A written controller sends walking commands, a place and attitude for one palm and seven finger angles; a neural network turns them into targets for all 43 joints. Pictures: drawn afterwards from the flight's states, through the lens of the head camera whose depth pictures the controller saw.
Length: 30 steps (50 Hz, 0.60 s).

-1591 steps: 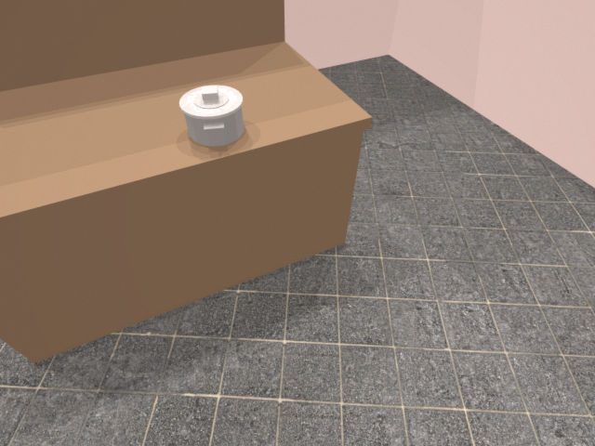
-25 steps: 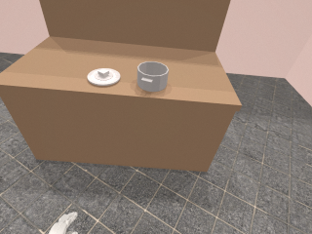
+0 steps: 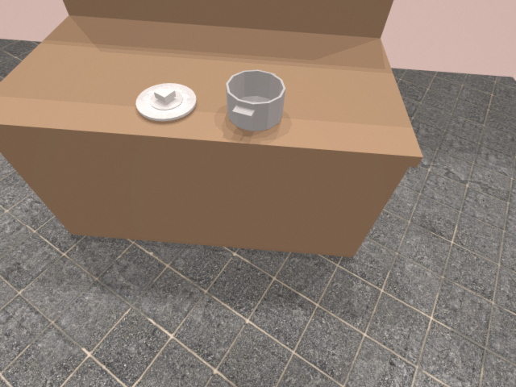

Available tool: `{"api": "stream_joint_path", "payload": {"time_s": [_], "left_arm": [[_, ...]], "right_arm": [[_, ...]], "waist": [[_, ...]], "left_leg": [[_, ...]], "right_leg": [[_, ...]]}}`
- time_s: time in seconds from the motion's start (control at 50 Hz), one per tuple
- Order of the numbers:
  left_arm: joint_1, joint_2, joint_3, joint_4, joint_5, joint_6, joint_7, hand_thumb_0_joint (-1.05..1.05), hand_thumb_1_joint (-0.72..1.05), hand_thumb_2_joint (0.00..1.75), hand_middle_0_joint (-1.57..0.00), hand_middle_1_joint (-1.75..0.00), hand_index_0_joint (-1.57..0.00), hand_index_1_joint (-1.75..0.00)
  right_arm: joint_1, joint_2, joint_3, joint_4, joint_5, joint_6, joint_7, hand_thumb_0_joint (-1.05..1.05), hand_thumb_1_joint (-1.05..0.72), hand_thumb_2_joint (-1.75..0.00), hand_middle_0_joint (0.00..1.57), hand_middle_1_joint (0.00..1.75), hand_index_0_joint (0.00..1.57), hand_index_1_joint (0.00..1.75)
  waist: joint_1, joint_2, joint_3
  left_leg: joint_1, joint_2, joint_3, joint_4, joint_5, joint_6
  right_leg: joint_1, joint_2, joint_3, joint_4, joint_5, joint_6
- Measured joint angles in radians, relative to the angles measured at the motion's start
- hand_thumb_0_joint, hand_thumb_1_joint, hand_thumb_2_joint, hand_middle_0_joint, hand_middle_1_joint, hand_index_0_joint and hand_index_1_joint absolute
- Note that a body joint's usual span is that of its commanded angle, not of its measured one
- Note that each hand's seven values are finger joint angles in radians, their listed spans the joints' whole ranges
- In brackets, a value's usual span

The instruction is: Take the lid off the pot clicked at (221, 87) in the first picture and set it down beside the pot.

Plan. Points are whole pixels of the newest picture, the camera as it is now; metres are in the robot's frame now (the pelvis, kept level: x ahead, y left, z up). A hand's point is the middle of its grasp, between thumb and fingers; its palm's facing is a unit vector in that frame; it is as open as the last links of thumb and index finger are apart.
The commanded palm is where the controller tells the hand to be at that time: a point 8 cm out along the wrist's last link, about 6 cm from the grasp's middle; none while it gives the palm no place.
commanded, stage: let the arm hang, fingers relaxed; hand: left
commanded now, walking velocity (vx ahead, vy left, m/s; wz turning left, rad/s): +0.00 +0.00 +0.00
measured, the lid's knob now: (165, 94) +0.85 +0.31 -0.07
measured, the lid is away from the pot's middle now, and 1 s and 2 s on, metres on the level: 0.26 0.26 0.26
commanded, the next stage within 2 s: look to check the result in 0.82 s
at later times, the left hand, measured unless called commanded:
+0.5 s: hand out of the picture +0.09 +0.17 -0.16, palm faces +0.00 -0.98 -0.22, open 7.4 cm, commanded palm none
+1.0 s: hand out of the picture +0.05 +0.17 -0.17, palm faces +0.00 -0.98 -0.21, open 7.4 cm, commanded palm none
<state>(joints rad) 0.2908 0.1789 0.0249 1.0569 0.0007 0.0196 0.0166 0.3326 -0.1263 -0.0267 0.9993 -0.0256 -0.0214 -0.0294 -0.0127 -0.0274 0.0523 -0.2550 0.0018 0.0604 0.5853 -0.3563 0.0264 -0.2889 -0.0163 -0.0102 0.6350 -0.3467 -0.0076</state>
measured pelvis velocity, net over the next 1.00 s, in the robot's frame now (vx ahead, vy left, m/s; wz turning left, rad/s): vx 0.03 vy -0.01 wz -0.03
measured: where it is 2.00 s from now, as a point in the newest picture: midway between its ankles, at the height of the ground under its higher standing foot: outside the picture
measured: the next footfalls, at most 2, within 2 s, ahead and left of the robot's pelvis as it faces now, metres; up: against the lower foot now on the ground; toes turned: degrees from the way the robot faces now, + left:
none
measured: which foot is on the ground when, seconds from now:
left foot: down 0.00-1.00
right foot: down 0.00-1.00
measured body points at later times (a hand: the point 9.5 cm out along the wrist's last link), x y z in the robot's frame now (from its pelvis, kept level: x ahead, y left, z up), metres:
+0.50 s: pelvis +0.03 -0.01 +0.01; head +0.06 -0.01 +0.45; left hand +0.09 +0.22 -0.15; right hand +0.05 -0.24 -0.15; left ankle -0.03 +0.10 -0.73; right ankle -0.02 -0.12 -0.73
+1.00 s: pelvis +0.03 -0.01 +0.01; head +0.06 -0.01 +0.46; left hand +0.05 +0.22 -0.15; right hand +0.01 -0.22 -0.15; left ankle -0.03 +0.10 -0.73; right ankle -0.02 -0.12 -0.73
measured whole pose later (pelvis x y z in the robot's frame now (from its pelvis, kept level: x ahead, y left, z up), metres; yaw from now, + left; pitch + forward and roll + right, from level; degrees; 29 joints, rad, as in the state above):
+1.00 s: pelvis +0.03 -0.01 +0.01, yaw -2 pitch +0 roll +0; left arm 0.24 0.16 0.03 1.09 0.01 0.00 0.04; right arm 0.28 -0.12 -0.03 1.10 -0.01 0.01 -0.03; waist -0.02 0.00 0.07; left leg -0.11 0.03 0.09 0.47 -0.35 0.00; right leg -0.14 0.01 0.01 0.49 -0.34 -0.01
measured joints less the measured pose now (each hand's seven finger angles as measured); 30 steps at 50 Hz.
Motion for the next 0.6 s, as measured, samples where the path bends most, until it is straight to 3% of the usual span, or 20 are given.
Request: {"api": "stream_joint_path", "payload": {"time_s": [0.14, 0.26, 0.6], "left_arm": [[-0.090, -0.010, 0.002, -0.020, 0.004, -0.039, 0.022, 0.02, 0.94, 0.90, -0.20, -0.30, -0.20, -0.30], [-0.122, 0.000, 0.005, -0.038, 0.005, -0.032, 0.021, 0.01, 0.92, 0.90, -0.20, -0.30, -0.20, -0.30], [-0.081, -0.014, 0.004, -0.016, 0.006, -0.014, 0.018, 0.01, 0.91, 0.90, -0.20, -0.30, -0.20, -0.30]], "right_arm": [[-0.094, -0.026, -0.017, 0.036, 0.012, 0.018, -0.005, 0.03, -0.96, -0.89, 0.21, 0.30, 0.20, 0.30], [-0.132, -0.032, -0.020, 0.025, 0.009, 0.018, 0.001, 0.01, -0.93, -0.89, 0.20, 0.30, 0.20, 0.29], [-0.073, -0.024, -0.014, 0.069, 0.008, 0.035, 0.000, 0.00, -0.91, -0.89, 0.20, 0.30, 0.20, 0.29]], "waist": [[0.001, 0.033, 0.012], [-0.004, 0.025, 0.017], [-0.007, 0.030, 0.021]], "left_leg": [[0.070, 0.014, -0.005, -0.048, 0.000, -0.019], [0.099, 0.016, 0.005, -0.070, 0.000, -0.021], [0.133, 0.020, 0.016, -0.086, -0.009, -0.022]], "right_leg": [[0.095, 0.015, -0.007, -0.097, -0.001, 0.001], [0.113, 0.018, 0.003, -0.107, -0.003, -0.001], [0.140, 0.023, 0.014, -0.117, -0.011, -0.004]]}}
